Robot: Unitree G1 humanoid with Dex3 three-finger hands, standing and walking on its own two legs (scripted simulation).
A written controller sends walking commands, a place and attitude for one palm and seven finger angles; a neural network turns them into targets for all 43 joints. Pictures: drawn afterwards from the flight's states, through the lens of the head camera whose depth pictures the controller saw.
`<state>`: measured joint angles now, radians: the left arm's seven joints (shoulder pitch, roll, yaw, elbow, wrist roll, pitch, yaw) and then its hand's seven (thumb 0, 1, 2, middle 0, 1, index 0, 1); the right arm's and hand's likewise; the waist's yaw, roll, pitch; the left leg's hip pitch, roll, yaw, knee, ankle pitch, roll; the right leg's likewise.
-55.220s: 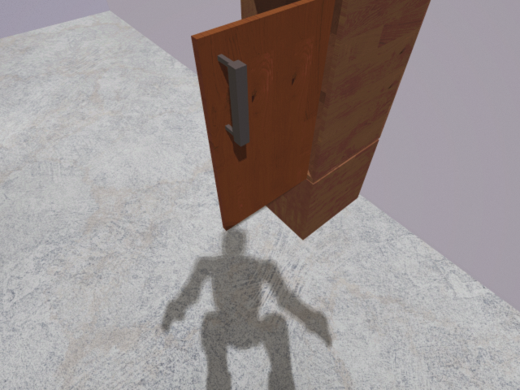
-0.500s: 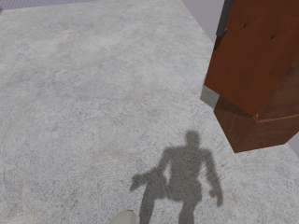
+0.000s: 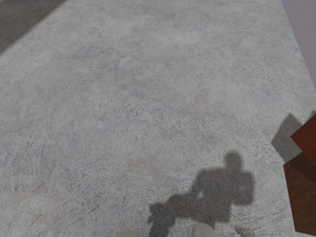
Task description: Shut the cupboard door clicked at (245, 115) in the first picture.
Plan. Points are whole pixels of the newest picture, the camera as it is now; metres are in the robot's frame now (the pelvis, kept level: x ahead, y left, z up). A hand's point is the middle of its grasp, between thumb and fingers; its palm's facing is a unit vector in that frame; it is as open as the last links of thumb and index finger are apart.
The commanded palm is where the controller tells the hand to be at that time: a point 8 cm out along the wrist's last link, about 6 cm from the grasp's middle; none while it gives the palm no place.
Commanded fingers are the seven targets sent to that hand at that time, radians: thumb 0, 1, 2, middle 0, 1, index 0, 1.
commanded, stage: walk to a spot facing it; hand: left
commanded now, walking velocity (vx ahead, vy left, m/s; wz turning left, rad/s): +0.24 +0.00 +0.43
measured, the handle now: out of the picture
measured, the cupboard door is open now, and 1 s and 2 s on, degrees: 30 30 30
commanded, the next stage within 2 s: turn to face it in 0.04 s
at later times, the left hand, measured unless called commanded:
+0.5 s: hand (121, 205) +0.21 +0.13 -0.15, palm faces +0.03 -0.97 -0.24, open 7.2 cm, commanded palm none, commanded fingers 0.00 0.90 0.90 -0.20 -0.30 -0.20 -0.30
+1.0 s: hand (127, 159) +0.36 +0.14 -0.15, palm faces -0.29 -0.92 -0.26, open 7.4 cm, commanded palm none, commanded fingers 0.00 0.90 0.90 -0.20 -0.30 -0.20 -0.30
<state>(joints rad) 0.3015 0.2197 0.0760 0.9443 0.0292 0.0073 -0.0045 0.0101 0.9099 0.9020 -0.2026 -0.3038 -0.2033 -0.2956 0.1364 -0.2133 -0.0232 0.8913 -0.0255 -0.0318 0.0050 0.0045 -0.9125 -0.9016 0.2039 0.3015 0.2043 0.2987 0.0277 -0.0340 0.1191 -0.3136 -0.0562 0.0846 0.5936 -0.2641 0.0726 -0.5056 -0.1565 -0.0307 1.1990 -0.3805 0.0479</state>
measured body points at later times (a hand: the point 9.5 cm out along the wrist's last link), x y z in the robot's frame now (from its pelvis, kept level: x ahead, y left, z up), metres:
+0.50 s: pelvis +0.17 -0.06 +0.02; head +0.21 -0.07 +0.47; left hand +0.21 +0.18 -0.13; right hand +0.21 -0.30 -0.14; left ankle +0.15 +0.08 -0.67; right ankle +0.20 -0.15 -0.72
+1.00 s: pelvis +0.20 -0.04 +0.01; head +0.24 -0.05 +0.46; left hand +0.38 +0.19 -0.13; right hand +0.18 -0.30 -0.14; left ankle +0.22 +0.09 -0.72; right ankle +0.16 -0.16 -0.71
